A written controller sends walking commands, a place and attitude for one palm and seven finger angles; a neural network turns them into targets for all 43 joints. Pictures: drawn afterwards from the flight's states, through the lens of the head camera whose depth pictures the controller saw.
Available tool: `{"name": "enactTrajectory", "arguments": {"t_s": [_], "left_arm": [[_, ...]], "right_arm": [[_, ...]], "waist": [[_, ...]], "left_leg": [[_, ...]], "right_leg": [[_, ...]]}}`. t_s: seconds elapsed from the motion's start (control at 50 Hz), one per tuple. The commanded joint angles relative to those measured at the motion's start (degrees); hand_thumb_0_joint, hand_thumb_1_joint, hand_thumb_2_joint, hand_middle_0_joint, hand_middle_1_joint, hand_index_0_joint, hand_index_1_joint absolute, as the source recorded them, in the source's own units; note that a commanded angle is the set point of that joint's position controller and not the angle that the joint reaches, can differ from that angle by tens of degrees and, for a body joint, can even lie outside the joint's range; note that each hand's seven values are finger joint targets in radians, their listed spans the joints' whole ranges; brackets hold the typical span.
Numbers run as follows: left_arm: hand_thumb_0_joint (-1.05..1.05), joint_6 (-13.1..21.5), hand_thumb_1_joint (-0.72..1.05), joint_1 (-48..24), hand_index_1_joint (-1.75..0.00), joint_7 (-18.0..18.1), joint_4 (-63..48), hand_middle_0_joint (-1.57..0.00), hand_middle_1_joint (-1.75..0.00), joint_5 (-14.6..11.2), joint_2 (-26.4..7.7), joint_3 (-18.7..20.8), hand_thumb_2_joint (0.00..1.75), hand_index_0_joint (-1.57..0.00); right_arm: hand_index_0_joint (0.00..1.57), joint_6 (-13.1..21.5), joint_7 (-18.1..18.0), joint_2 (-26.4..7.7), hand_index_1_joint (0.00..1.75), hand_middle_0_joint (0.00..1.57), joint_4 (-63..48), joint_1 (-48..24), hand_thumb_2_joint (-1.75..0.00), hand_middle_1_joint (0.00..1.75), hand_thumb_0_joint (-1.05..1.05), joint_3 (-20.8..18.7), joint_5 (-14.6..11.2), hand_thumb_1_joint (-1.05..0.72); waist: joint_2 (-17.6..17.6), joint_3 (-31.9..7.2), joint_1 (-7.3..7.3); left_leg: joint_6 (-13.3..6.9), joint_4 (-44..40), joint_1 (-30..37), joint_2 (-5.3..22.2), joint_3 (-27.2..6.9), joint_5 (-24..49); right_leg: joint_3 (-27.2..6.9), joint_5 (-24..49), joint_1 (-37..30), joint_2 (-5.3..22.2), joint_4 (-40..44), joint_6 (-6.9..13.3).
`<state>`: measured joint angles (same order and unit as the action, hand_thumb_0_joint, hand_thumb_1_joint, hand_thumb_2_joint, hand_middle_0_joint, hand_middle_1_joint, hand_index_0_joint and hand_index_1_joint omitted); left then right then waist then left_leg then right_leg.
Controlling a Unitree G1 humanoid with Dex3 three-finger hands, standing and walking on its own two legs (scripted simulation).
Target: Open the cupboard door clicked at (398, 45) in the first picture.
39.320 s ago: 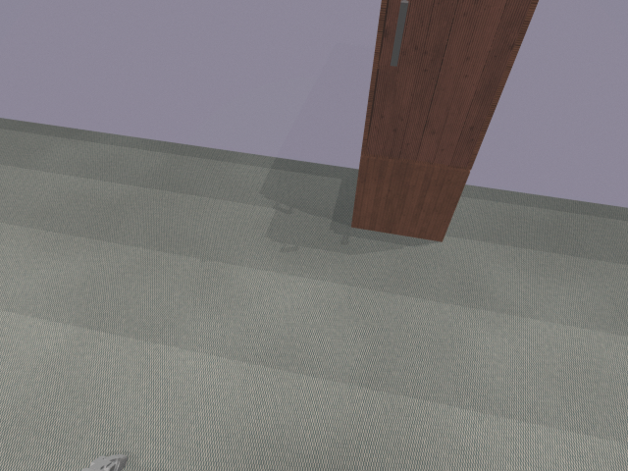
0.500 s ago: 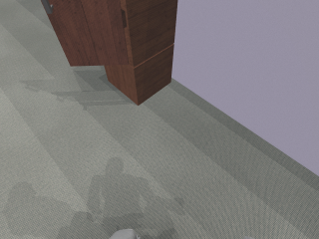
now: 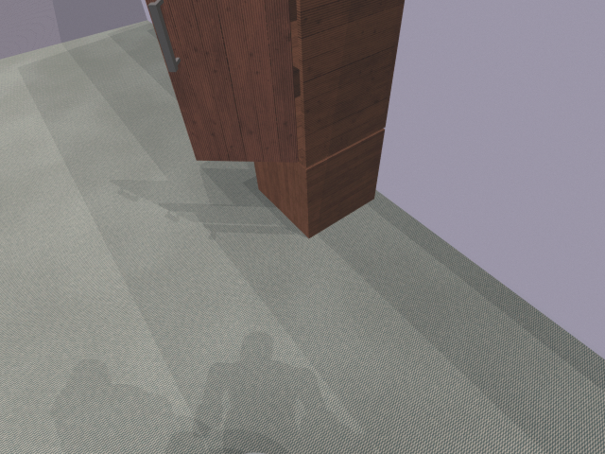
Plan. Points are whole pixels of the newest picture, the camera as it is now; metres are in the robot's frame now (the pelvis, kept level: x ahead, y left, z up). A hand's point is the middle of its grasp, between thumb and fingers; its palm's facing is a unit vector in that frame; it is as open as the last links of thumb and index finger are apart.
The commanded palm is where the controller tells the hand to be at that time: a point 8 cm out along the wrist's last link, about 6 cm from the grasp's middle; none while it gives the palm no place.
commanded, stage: take the last steps up to it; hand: left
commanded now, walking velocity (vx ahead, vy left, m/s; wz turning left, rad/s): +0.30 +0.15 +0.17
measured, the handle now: (166, 36) +1.06 +0.43 +0.10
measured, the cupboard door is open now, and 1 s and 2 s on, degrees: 49 49 49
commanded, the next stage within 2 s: come to a stop and stand still in 1.10 s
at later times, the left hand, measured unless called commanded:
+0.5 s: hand (121, 446) +0.16 +0.31 -0.17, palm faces +0.12 -0.97 -0.21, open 7.4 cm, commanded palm none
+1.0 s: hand (154, 319) +0.37 +0.32 -0.15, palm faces +0.08 -0.97 -0.23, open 7.2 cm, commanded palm none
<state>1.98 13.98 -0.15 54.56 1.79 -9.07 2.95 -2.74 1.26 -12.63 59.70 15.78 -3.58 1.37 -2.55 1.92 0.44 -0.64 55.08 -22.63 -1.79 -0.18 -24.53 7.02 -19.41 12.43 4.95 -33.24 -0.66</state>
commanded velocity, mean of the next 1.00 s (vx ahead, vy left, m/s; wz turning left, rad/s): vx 0.29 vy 0.10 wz -0.01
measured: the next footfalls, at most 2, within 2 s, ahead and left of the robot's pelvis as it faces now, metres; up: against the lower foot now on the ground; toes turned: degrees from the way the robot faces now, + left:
left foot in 0.30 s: +0.22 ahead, +0.21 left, +0.00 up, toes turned +12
right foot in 0.76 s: +0.36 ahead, +0.03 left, +0.00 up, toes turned -6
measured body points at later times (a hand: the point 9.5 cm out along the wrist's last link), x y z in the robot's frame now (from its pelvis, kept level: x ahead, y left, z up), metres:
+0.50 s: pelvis +0.16 +0.12 +0.00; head +0.19 +0.13 +0.45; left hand +0.15 +0.36 -0.15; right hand +0.25 -0.11 -0.14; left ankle +0.18 +0.20 -0.73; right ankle +0.14 -0.01 -0.64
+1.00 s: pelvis +0.34 +0.13 +0.02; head +0.38 +0.13 +0.46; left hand +0.36 +0.37 -0.13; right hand +0.36 -0.10 -0.14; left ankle +0.36 +0.27 -0.67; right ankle +0.32 +0.03 -0.73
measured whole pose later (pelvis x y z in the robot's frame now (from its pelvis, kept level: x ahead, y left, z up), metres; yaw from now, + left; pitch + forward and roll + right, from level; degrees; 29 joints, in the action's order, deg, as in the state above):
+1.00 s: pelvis +0.34 +0.13 +0.02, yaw +2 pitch +1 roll +1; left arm 4.2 15.8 1.1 58.9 1.1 -9.5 3.4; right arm 0.4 0.8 -9.8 61.9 14.5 -3.0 0.9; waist -0.1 3.4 -0.5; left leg 2.1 54.4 -28.2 4.1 2.8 -15.7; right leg 7.6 -13.9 8.0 2.2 -21.4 1.4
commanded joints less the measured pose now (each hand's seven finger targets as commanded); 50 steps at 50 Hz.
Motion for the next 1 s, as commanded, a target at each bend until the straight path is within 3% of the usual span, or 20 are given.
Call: {"name": "enactTrajectory", "arguments": {"t_s": [0.0, 0.08, 0.2, 0.24, 0.26, 0.28, 0.3, 0.32, 0.4, 0.46, 0.56, 0.66, 0.72, 0.74, 0.76, 0.78, 0.8, 0.82, 0.88, 0.98], "left_arm": [[0.00, 1.8, 0.90, 3.4, -0.30, 1.0, -0.4, -0.20, -0.30, -0.5, -9.3, 1.9, 0.90, -0.20], [0.00, 2.7, 0.90, 7.2, -0.30, 0.9, 2.3, -0.20, -0.30, -0.3, -10.0, 2.1, 0.90, -0.20], [0.00, 2.2, 0.90, 9.6, -0.30, 1.0, 5.2, -0.20, -0.30, 0.3, -11.8, 2.5, 0.90, -0.20], [0.00, 1.9, 0.90, 7.5, -0.30, 0.9, 5.3, -0.20, -0.30, 0.0, -12.6, 2.8, 0.90, -0.20], [0.00, 1.7, 0.90, 7.4, -0.30, 0.6, 5.1, -0.20, -0.30, -0.1, -11.4, 2.5, 0.90, -0.20], [0.00, 1.3, 0.90, 9.3, -0.30, 0.1, 3.9, -0.20, -0.30, -0.8, -7.9, 2.2, 0.90, -0.20], [0.00, 1.0, 0.90, 6.5, -0.30, 0.1, 1.7, -0.20, -0.30, -1.1, -5.2, 1.2, 0.90, -0.20], [0.00, 0.7, 0.90, 2.1, -0.30, 0.4, 0.1, -0.20, -0.30, -1.1, -4.8, 1.1, 0.90, -0.20], [0.00, -0.2, 0.90, 1.9, -0.30, -0.3, 2.8, -0.20, -0.30, -0.1, -3.8, 1.1, 0.90, -0.20], [0.00, -1.0, 0.90, 3.7, -0.30, -0.5, 3.2, -0.20, -0.30, -0.3, -2.8, 0.7, 0.90, -0.20], [0.00, -1.4, 0.90, -1.4, -0.30, -0.8, 0.2, -0.20, -0.30, -0.2, -2.8, 0.9, 0.90, -0.20], [0.00, -0.8, 0.90, -5.1, -0.30, -0.7, -2.3, -0.20, -0.30, -0.2, -3.4, 1.0, 0.90, -0.20], [0.00, 0.2, 0.90, 2.0, -0.30, -0.5, -0.2, -0.20, -0.30, 0.1, -4.9, 1.4, 0.90, -0.20], [0.00, 0.9, 0.90, 8.8, -0.30, -0.1, 1.8, -0.20, -0.30, 0.3, -8.4, 2.3, 0.90, -0.20], [0.00, 1.2, 0.90, 15.5, -0.30, 0.4, 3.5, -0.20, -0.30, 0.1, -13.9, 3.5, 0.90, -0.20], [0.00, 1.2, 0.90, 16.0, -0.30, 0.9, 3.7, -0.20, -0.30, -0.7, -14.3, 3.5, 0.90, -0.20], [0.00, 1.8, 0.90, 11.9, -0.30, 1.3, 3.3, -0.20, -0.30, -0.7, -11.5, 3.0, 0.90, -0.20], [0.00, 2.0, 0.90, 9.0, -0.30, 1.4, 2.4, -0.20, -0.30, -0.9, -9.0, 2.0, 0.90, -0.20], [0.00, 2.9, 0.90, 6.3, -0.30, 1.2, 2.6, -0.20, -0.30, -1.0, -6.0, 0.9, 0.90, -0.20], [0.00, 3.3, 0.90, 6.8, -0.30, 0.8, 4.4, -0.20, -0.30, -0.7, -7.1, 1.0, 0.90, -0.20]], "right_arm": [[0.20, 1.8, 1.1, -3.8, 0.30, 0.20, -6.9, -7.0, -0.90, 0.30, 0.00, -1.1, 0.4, -0.90], [0.20, 1.9, 1.8, -1.1, 0.30, 0.20, -6.0, -7.2, -0.90, 0.30, 0.00, -0.6, -0.3, -0.90], [0.20, 3.5, 2.3, 0.1, 0.30, 0.20, -7.5, -10.8, -0.90, 0.30, 0.00, 0.6, -0.5, -0.90], [0.20, 4.4, 1.7, -1.5, 0.30, 0.20, -5.5, -3.6, -0.90, 0.30, 0.00, 0.3, -0.2, -0.90], [0.20, 4.7, 1.2, -4.9, 0.30, 0.20, -3.2, 3.9, -0.90, 0.30, 0.00, -0.5, 0.0, -0.90], [0.20, 5.2, 0.1, -12.0, 0.30, 0.20, -1.4, 12.6, -0.90, 0.30, 0.00, -2.4, 0.8, -0.90], [0.20, 5.0, -1.2, -15.6, 0.30, 0.20, 0.0, 17.9, -0.90, 0.30, 0.00, -3.4, 0.4, -0.90], [0.20, 4.5, -2.0, -15.3, 0.30, 0.20, 0.0, 15.9, -0.90, 0.30, 0.00, -3.2, 0.2, -0.90], [0.20, 5.8, -2.3, -5.3, 0.30, 0.20, -3.2, 2.4, -0.90, 0.30, 0.00, -0.2, 0.3, -0.90], [0.20, 6.8, -2.4, -4.4, 0.30, 0.20, -2.5, 2.2, -0.90, 0.30, 0.00, 0.1, 0.1, -0.90], [0.20, 6.6, -1.8, -4.2, 0.30, 0.20, -1.9, 2.8, -0.90, 0.30, 0.00, -0.3, 0.4, -0.90], [0.20, 6.3, -1.6, -4.8, 0.30, 0.20, -0.4, 4.9, -0.90, 0.30, 0.00, -0.3, 0.7, -0.90], [0.20, 6.2, -1.7, -3.9, 0.30, 0.20, 0.6, 4.9, -0.90, 0.30, 0.00, 0.4, 0.3, -0.90], [0.20, 6.4, -1.5, -2.6, 0.30, 0.20, 0.1, 4.6, -0.90, 0.30, 0.00, 0.6, -0.4, -0.90], [0.20, 6.5, -0.9, -1.4, 0.30, 0.20, -1.6, 4.9, -0.90, 0.30, 0.00, 0.7, -0.6, -0.90], [0.20, 6.1, -0.9, -3.3, 0.30, 0.20, -2.3, 2.2, -0.90, 0.30, 0.00, 0.4, -0.3, -0.90], [0.20, 5.9, -1.0, -3.4, 0.30, 0.20, -2.0, -0.7, -0.90, 0.30, 0.00, 0.2, -0.2, -0.90], [0.20, 5.8, -1.0, -1.9, 0.30, 0.20, -1.9, -1.6, -0.90, 0.30, 0.00, 0.2, -0.3, -0.90], [0.20, 4.5, -0.5, 1.1, 0.30, 0.20, -0.2, 1.0, -0.90, 0.30, 0.00, 0.7, -0.2, -0.90], [0.20, 3.7, 0.2, 2.2, 0.30, 0.20, -1.1, -1.1, -0.90, 0.30, 0.00, 0.7, -0.4, -0.90]], "waist": [[14.4, 7.4, 0.55], [11.2, 4.8, 1.05], [14.3, 2.5, 2.60], [12.6, -0.5, -1.34], [6.1, -4.8, -4.47], [-8.9, -12.6, -7.74], [-17.6, -15.9, -9.33], [-12.4, -12.4, -8.48], [-6.1, -0.5, -1.88], [-3.3, -0.2, 0.29], [-0.4, 3.1, 0.33], [2.6, 3.6, -0.01], [4.7, 0.0, 3.02], [10.7, -3.5, 5.74], [22.7, -5.7, 6.89], [16.7, -4.2, 6.93], [15.7, -1.6, 5.50], [10.1, 0.7, 3.88], [7.5, -0.6, 0.55], [9.1, -0.5, 0.27]], "left_leg": [[2.5, 11.5, -16.9, 7.2, -2.5, 10.1], [3.9, 1.4, -15.0, 6.8, 2.7, 12.9], [2.3, -18.2, -5.8, 4.8, 7.2, 9.7], [1.1, -25.3, 7.4, 1.7, 10.5, 11.3], [0.5, -27.8, 18.9, 1.5, 10.3, 11.9], [-3.6, -27.6, 32.4, 13.4, -5.0, 14.8], [-8.5, -35.7, 35.3, 22.7, -20.6, 15.9], [-10.8, -38.5, 32.8, 24.6, -20.0, 14.3], [-8.2, -42.7, 11.9, 19.3, -8.2, 9.4], [-9.1, -44.8, 10.6, 18.0, -3.9, 15.0], [-10.5, -48.4, 9.2, 17.6, -1.6, 9.3], [-10.6, -44.8, 12.8, 18.2, -1.2, 12.7], [-6.1, -31.4, 10.7, 12.4, 4.0, 19.8], [-3.4, -19.2, 2.6, 7.6, 7.9, 18.0], [-0.3, -3.8, -11.1, 0.3, 11.1, -1.6], [0.1, 7.7, -14.4, 2.0, 4.5, -8.6], [0.0, 11.4, -16.4, 4.5, 0.4, -2.9], [0.6, 11.0, -15.7, 5.7, -0.4, 1.2], [2.5, 5.4, -9.5, 7.2, 1.2, 8.0], [3.5, -7.6, -7.3, 6.8, 4.4, 12.4]], "right_leg": [[-15.2, -6.4, -1.3, 17.5, 26.5, 5.0], [-4.3, 10.0, -7.2, 14.8, 23.9, 4.2], [-0.2, 21.3, -10.4, 15.6, 16.9, 3.8], [2.4, 26.7, -6.0, 14.2, 8.8, 2.7], [4.8, 26.5, -2.0, 11.7, -2.5, 1.3], [7.3, 7.2, 10.0, 4.8, -18.1, -1.0], [2.7, -16.9, 19.5, -1.3, -33.5, -0.5], [-3.5, -15.6, 24.3, 0.6, -40.9, 1.1], [-5.6, -1.8, 22.0, 5.1, -40.0, 1.3], [-4.5, 0.9, 19.3, 4.3, -32.2, 0.8], [-3.6, 5.4, 16.2, 3.5, -16.9, 0.6], [-2.4, 4.6, 11.7, 1.3, -6.0, 0.9], [-1.2, 8.2, -3.2, -1.1, 4.8, 2.4], [-10.9, 7.0, -15.0, 5.3, 7.9, 5.5], [-31.4, 10.3, -25.4, 19.0, 15.7, 12.1], [-36.1, 11.2, -22.1, 23.6, 19.5, 15.7], [-31.3, 17.2, -18.1, 20.2, 18.9, 13.6], [-25.5, 22.0, -14.3, 18.6, 18.8, 11.9], [-11.0, 31.3, -8.7, 12.8, 19.5, 8.3], [-6.1, 29.2, -7.9, 11.3, 20.7, 8.6]]}}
